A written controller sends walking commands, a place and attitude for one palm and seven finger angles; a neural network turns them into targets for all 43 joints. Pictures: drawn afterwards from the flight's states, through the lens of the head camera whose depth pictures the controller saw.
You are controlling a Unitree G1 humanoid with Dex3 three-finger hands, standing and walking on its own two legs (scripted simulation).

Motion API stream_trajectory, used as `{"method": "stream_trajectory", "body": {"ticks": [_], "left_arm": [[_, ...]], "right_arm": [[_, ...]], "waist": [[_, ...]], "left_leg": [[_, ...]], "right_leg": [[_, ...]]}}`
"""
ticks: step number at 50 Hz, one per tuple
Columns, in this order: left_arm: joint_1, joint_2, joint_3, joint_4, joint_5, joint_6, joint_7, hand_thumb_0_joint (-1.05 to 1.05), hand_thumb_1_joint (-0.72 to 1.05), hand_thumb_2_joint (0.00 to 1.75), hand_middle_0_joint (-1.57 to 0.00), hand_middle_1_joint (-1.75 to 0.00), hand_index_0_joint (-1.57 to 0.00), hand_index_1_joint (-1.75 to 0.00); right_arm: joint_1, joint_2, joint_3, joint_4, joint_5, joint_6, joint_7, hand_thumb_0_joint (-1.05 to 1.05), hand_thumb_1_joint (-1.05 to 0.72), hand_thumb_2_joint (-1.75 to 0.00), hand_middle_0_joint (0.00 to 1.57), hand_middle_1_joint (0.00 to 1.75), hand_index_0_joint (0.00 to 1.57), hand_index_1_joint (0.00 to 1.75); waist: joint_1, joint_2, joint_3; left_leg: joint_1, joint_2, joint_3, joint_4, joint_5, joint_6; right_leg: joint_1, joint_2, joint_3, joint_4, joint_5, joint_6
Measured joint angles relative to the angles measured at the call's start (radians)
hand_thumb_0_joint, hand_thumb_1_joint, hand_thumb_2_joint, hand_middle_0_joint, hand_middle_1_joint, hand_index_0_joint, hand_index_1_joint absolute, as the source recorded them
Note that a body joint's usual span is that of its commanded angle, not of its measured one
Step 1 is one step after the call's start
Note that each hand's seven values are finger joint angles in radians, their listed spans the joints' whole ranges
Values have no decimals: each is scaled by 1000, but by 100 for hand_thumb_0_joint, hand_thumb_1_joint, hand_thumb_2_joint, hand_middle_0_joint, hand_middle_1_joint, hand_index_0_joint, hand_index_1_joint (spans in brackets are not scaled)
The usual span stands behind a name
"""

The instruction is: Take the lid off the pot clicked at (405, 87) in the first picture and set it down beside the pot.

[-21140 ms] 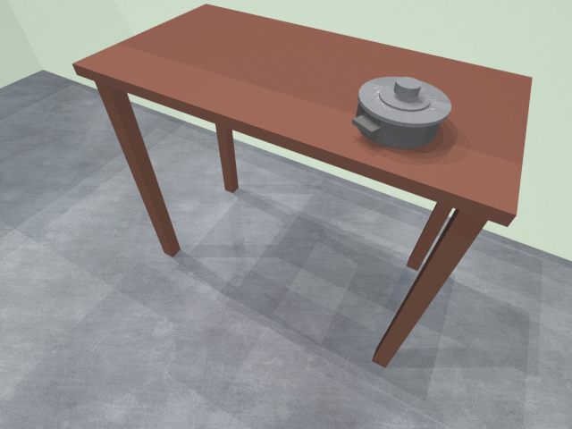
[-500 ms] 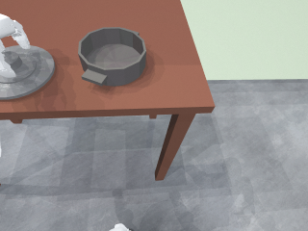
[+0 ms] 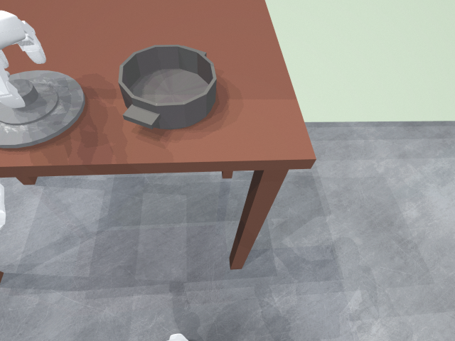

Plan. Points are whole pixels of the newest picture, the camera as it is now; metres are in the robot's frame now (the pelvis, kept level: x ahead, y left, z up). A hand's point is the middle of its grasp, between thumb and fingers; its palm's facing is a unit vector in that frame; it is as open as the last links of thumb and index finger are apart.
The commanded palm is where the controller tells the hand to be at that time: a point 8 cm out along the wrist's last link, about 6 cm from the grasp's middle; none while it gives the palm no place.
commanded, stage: raise the empty hand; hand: left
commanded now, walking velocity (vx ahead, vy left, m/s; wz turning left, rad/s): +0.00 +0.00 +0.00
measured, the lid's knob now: (19, 93) +0.51 +0.32 +0.13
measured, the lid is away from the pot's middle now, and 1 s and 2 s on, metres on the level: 0.24 0.24 0.24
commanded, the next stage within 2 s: draw the hand back to the body in 1.04 s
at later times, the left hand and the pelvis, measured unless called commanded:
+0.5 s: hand out of the picture +0.50 +0.31 +0.23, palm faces -0.31 -0.12 -0.94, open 11.0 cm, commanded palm +0.52 +0.30 +0.31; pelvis +0.01 -0.01 +0.01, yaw +1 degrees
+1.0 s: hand out of the picture +0.49 +0.31 +0.29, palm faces -0.24 -0.11 -0.97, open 11.0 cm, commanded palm +0.51 +0.30 +0.35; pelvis +0.02 -0.02 +0.01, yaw +2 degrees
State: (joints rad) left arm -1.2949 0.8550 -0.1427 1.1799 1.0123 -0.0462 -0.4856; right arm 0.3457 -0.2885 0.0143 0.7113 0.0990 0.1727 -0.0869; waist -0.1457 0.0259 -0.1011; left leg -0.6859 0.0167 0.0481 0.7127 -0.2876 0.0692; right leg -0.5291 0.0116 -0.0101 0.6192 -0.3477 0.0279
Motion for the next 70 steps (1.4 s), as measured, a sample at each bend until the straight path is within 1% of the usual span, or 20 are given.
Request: {"method": "stream_trajectory", "body": {"ticks": [4,11,14,17,21,28,35,41,45,49,51,54,63,68,70], "left_arm": [[-17,3,-7,5,-3,9,-14,0,-10,86,-47,-66,-46,-66],[-28,19,2,-8,-8,16,-34,0,-10,86,-47,-66,-47,-66],[-42,25,-15,4,-10,31,-41,0,-10,86,-47,-66,-46,-66],[-45,22,-30,-21,-5,45,-50,0,-10,86,-47,-66,-47,-66],[-62,22,-18,-26,-12,48,-59,0,-10,86,-47,-66,-47,-66],[-84,37,-22,-22,0,73,-67,0,-10,86,-47,-66,-47,-66],[-102,36,-15,-51,-6,88,-78,0,-10,86,-47,-66,-47,-66],[-127,27,-47,-52,-2,119,-88,0,-10,86,-47,-66,-47,-66],[-150,29,-48,-37,0,126,-91,0,-10,86,-47,-66,-47,-66],[-181,31,-78,-10,3,149,-94,0,-11,86,-47,-66,-47,-66],[-186,31,-70,-11,9,151,-94,0,-11,86,-47,-66,-47,-66],[-199,33,-83,4,9,160,-92,0,-11,86,-47,-66,-47,-66],[-160,47,-45,-32,17,155,-89,0,-11,86,-47,-66,-47,-66],[-85,60,6,-110,13,139,-88,0,-11,86,-47,-66,-47,-66],[-53,59,10,-152,5,141,-89,0,-10,86,-47,-66,-47,-66]], "right_arm": [[-3,-2,2,4,2,0,1,1,-90,-90,20,30,20,30],[-9,-2,4,5,6,4,4,1,-90,-90,20,30,20,30],[-13,-3,8,5,10,6,5,1,-90,-90,20,30,20,30],[-14,-3,5,8,7,4,7,1,-90,-90,20,30,20,30],[-21,-3,7,12,8,1,8,1,-90,-90,20,30,20,30],[-33,-6,9,6,11,2,14,1,-90,-90,20,30,20,30],[-36,-8,7,1,11,4,25,1,-90,-90,20,30,20,30],[-47,-6,10,3,11,6,32,1,-90,-90,20,30,20,30],[-54,-4,17,6,13,-1,29,1,-90,-90,20,30,20,30],[-56,-5,22,10,15,-10,28,1,-90,-90,20,30,20,30],[-55,-7,23,13,13,-14,27,1,-90,-90,20,30,20,30],[-52,-9,21,17,14,-17,26,1,-90,-90,20,30,20,30],[-43,-12,10,12,10,-7,32,1,-90,-90,20,30,20,30],[-45,-11,0,-8,8,16,43,1,-90,-90,20,30,20,30],[-47,-10,-5,-19,9,23,49,1,-90,-90,20,30,20,30]], "waist": [[3,3,0],[5,6,-1],[5,6,2],[11,8,4],[12,8,4],[7,9,3],[15,13,4],[23,17,9],[22,15,10],[20,14,11],[21,13,11],[21,13,11],[17,9,12],[19,11,17],[24,13,18]], "left_leg": [[9,0,-2,-5,-1,-2],[29,1,-4,-15,-2,-7],[36,1,-6,-19,-3,-9],[42,0,-9,-27,0,-10],[53,-2,-11,-37,2,-12],[69,-1,-10,-49,1,-15],[88,-5,-12,-64,5,-17],[101,-9,-17,-77,13,-18],[111,-11,-19,-86,18,-19],[117,-12,-21,-95,22,-20],[120,-12,-20,-100,24,-21],[124,-13,-20,-105,26,-21],[133,-14,-16,-115,26,-22],[143,-16,-12,-117,24,-21],[147,-18,-13,-118,24,-21]], "right_leg": [[9,0,-2,-5,-1,0],[29,2,-3,-16,-3,-2],[37,2,-5,-19,-4,-4],[45,2,-8,-28,-2,-6],[55,1,-9,-37,-2,-7],[71,2,-8,-49,-2,-10],[90,-1,-11,-62,0,-11],[103,-4,-16,-69,3,-12],[111,-5,-18,-76,5,-14],[118,-5,-19,-84,9,-15],[120,-6,-19,-88,10,-15],[123,-7,-19,-92,11,-15],[130,-8,-14,-100,11,-15],[137,-10,-11,-97,8,-15],[141,-12,-12,-96,7,-15]]}}
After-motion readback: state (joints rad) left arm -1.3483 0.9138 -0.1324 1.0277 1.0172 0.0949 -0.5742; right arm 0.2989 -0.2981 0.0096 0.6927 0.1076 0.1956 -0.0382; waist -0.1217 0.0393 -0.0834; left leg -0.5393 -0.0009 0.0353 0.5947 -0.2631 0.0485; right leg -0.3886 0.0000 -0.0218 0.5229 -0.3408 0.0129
